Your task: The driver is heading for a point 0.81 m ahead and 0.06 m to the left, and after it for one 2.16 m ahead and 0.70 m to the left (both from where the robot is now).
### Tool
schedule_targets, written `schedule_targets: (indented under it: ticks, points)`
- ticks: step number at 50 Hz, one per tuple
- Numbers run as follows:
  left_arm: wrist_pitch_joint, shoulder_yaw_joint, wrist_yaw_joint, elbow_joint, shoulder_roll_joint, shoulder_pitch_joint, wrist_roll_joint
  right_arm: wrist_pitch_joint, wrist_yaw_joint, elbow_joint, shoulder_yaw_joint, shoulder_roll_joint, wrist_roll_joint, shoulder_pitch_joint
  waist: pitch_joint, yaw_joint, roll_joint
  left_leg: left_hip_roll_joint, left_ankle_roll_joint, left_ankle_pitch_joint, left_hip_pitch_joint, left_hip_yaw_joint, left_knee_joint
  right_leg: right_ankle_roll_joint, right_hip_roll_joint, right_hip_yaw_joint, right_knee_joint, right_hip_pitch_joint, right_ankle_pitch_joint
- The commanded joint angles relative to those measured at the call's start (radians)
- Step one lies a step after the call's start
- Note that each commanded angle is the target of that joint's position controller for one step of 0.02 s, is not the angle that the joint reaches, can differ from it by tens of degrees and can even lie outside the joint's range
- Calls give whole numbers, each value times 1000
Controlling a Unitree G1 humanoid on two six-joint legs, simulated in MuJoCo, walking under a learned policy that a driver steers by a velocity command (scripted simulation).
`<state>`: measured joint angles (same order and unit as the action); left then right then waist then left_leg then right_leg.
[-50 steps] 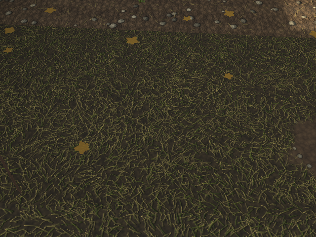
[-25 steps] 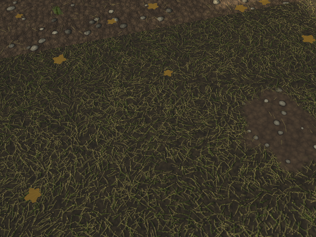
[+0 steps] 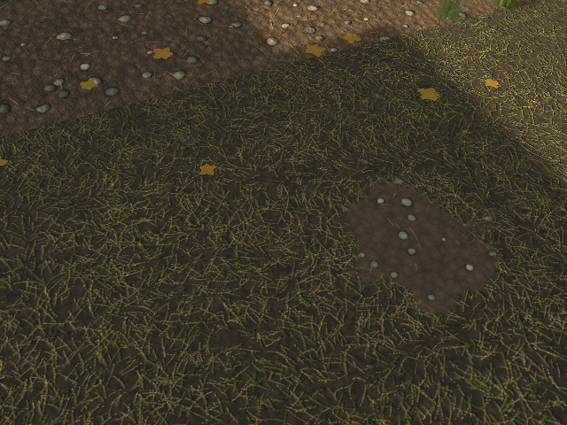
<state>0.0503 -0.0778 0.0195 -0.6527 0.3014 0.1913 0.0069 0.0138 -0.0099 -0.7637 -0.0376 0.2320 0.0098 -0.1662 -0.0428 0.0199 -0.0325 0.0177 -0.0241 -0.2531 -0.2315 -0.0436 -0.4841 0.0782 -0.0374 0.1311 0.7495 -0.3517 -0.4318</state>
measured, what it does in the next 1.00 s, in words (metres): walks ahead: right foot, then right foot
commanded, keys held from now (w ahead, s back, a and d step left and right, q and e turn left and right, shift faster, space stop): no key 0.32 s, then w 0.68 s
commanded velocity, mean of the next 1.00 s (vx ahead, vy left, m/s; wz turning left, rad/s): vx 0.23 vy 0.00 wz -0.03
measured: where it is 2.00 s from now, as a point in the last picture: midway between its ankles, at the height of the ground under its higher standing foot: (255, 382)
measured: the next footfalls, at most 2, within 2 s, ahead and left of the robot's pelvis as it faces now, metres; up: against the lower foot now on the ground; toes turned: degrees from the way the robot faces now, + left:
right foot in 0.08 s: +0.02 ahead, -0.15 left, +0.00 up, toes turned +5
right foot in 0.96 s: +0.36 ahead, -0.14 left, +0.00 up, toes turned -1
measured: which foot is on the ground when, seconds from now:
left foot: down 0.00-0.98, up 1.00-1.00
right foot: up 0.00-0.06, down 0.08-0.56, up 0.58-0.94, down 0.96-1.00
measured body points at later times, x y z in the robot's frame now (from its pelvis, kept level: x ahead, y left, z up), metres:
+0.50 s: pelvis +0.01 -0.01 -0.02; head +0.01 -0.01 +0.43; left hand +0.09 +0.25 -0.14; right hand +0.11 -0.28 -0.13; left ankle +0.00 +0.10 -0.73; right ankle -0.02 -0.16 -0.74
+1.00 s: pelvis +0.21 -0.04 -0.02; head +0.24 -0.05 +0.42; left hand +0.46 +0.18 -0.08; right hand +0.14 -0.31 -0.16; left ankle +0.01 +0.10 -0.72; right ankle +0.32 -0.14 -0.74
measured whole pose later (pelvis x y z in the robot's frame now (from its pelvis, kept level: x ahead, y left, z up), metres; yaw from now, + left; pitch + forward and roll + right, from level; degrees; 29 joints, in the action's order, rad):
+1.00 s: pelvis +0.21 -0.04 -0.02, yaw +0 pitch +2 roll +0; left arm -0.10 -0.03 -0.04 -0.66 0.25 0.00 0.02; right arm -0.03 0.02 -0.90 -0.04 0.27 0.00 -0.52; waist -0.03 0.08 0.01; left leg -0.01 -0.01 -0.52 0.00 -0.05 -0.62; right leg -0.06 -0.02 -0.03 0.60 -0.50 -0.17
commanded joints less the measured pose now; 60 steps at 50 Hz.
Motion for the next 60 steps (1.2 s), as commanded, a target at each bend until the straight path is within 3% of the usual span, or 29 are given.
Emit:
schedule_targets:
  ticks: [1, 4, 6, 7, 9, 16, 19, 21, 24, 26, 27, 28, 29, 30, 31, 33, 35, 40, 45, 47, 48, 49, 50, 51, 52, 53, 54, 56, 60]
  points:
    - [-15, -1, -8, 48, 23, -9, 9, 1, -5, 62, -33, 154, -9, 42, 85, -5, 197, -184, -163, 535, 118, -174, 73, 9, 19, -67, -152, 40, 37]
    - [-16, -3, -11, 16, 59, 22, 2, -3, -8, 51, -29, 152, -21, 3, 114, -10, 166, -163, -104, 472, 115, -182, 58, -27, 43, -45, -378, 199, 326]
    - [-11, -19, -6, 8, 138, 17, -5, -27, -24, 53, -26, 141, 2, -44, 149, 39, 5, -89, -38, 287, 38, -106, 62, -77, 94, -8, -247, 283, 509]
    - [-11, -16, -12, 7, 103, 19, -9, -30, -24, 50, -23, 144, 4, 2, 145, -6, 7, -65, -13, 198, 61, -66, 42, -88, 78, -15, -250, 232, 402]
    - [-15, -2, -16, -6, 69, 12, -17, -21, -21, 63, -16, 117, 3, 55, 97, -11, 16, -55, -2, 120, 43, -44, 27, -79, 74, -4, -281, 177, 329]
    - [-39, 13, -10, -39, 60, 14, -13, 5, 2, 62, -14, 107, 2, 24, 16, 4, -5, -40, 14, 53, 31, -31, 15, -73, 68, 10, -308, 84, 206]
    - [-38, 5, -2, -59, 88, 63, -5, 9, 14, 54, -22, 125, -8, -4, -7, -7, -8, 6, -3, -295, -39, 9, -28, -119, 50, 13, -317, 49, -174]
    - [-50, 3, 0, -60, 99, 92, 0, -11, 19, 65, -23, 116, -23, -9, -73, -20, -45, 13, -17, -379, -133, 24, -91, -174, 99, 95, -369, 8, -362]
    - [-76, 0, -3, -81, 120, 132, 7, -63, 13, 77, -21, 79, -42, -17, -93, -23, -157, 25, -31, -215, -207, 74, -262, -279, 250, 341, -479, 45, -413]
    - [-82, 5, -6, -74, 111, 88, 16, -86, 3, 70, -23, 78, -44, -66, -96, 12, -161, 6, -72, -209, -101, 55, -155, -274, 245, 320, -457, -20, -318]
    - [-81, 13, -7, -62, 87, 37, 19, -92, -1, 38, -29, 86, -39, -149, -74, 53, -142, -4, -88, -173, 46, 31, -56, -232, 195, 236, -397, -89, -246]
    - [-86, 28, -5, -30, 33, -24, 19, -99, -7, 1, -48, 150, -31, -250, -61, 83, -15, -72, -119, -256, 123, -126, 35, -159, 88, 72, -216, -164, -142]
    - [-106, 26, 0, 3, 23, -49, 21, -105, -16, -23, -78, 252, -29, -348, -44, 95, 232, -248, -213, -303, 269, -491, 200, -91, -18, -76, 107, -323, -20]
    - [-129, 14, 3, 19, 69, -62, 30, -108, -23, -17, -78, 257, -15, -375, -51, 106, 289, -386, -296, -181, 353, -727, 274, -86, -10, -28, 300, -501, -123]
    - [-144, 5, -1, -1, 82, -36, 34, -111, -17, -11, -62, 212, -11, -345, -63, 68, 188, -385, -292, -78, 384, -669, 235, -102, 28, 8, 399, -563, -96]
    - [-150, 12, -14, -25, 51, -20, 23, -103, -11, 0, -49, 172, -14, -317, -34, 42, 109, -335, -239, 81, 403, -477, 211, -126, 91, -26, 421, -598, 43]
    - [-143, 13, -37, -28, 35, -43, 15, -84, -7, -1, -31, 124, -12, -301, -23, 34, 141, -260, -187, 245, 325, -300, 245, -124, 128, -69, 297, -500, 157]
    - [-137, 48, -58, 30, -38, -210, 10, -67, 26, -37, -33, 163, -23, -345, -45, 72, 133, -186, -159, 279, 173, -105, 301, -84, 69, -158, -88, -294, 404]
    - [-154, 27, -67, 61, 38, -242, 22, -70, 28, -74, -41, 198, -30, -344, -49, 26, 176, -245, -149, 289, 156, -104, 310, -121, 48, -141, -176, -124, 449]
    - [-152, 2, -60, 23, 81, -91, 16, -63, 30, -76, -43, 202, -23, -317, 30, -65, 165, -222, -118, 589, 168, -55, 139, -159, 7, -169, -156, 60, 370]
    - [-148, -18, -53, -25, 109, 64, 18, -56, 32, -71, -41, 198, -20, -309, 116, -141, 129, -182, -91, 681, 127, -23, -56, -188, -8, -180, -171, 245, 352]
    - [-143, -37, -44, -57, 179, 222, 8, -53, 36, -48, -29, 176, 0, -321, 236, -191, -2, -124, -54, 424, -49, 10, -376, -251, 173, 34, -195, 497, 299]
    - [-144, -36, -56, -60, 229, 232, 7, -68, 22, -44, 9, 18, -9, -479, 393, -87, -280, 49, -2, -282, -346, -34, -750, -424, 391, 501, -326, 730, 61]
    - [-147, -16, -66, -67, 131, 220, 21, -83, 16, -55, -14, 113, -42, -420, 327, -116, -229, 25, -18, -280, -470, -122, -851, -422, 390, 633, -481, 643, -102]
    - [-149, -3, -66, -61, 87, 144, 17, -85, 18, -25, -38, 184, -64, -293, 162, -106, -133, -25, -31, -186, -511, -93, -872, -386, 368, 486, -490, 489, -45]
    - [-150, 3, -69, -51, 74, 75, 6, -83, 28, -12, -41, 188, -55, -239, 100, -75, -44, -72, -31, -100, -464, -74, -847, -368, 339, 374, -502, 351, 103]
    - [-154, 8, -73, -50, 55, 33, -5, -77, 33, -17, -44, 174, -35, -229, 67, -43, -24, -103, -24, -52, -415, -77, -792, -362, 303, 281, -516, 244, 228]
    - [-164, 17, -69, -53, 22, -5, -3, -55, 36, -22, -50, 149, -41, -252, 48, 8, -41, -135, -18, -20, -328, -86, -685, -346, 256, 173, -555, 155, 396]
    - [-170, 15, -54, -108, 51, 4, -35, -29, 44, -26, -35, 77, 21, -270, 112, 48, 32, -106, 40, 87, -182, -50, -586, -355, 255, -36, -457, 81, 1172]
